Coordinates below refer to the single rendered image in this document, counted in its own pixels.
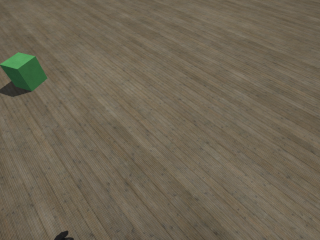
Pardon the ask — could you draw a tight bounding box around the carton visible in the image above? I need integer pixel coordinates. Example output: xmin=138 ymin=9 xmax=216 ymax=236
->
xmin=0 ymin=52 xmax=47 ymax=91

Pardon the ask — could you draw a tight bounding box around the left robot hand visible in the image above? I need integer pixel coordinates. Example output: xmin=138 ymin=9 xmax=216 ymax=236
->
xmin=54 ymin=230 xmax=74 ymax=240

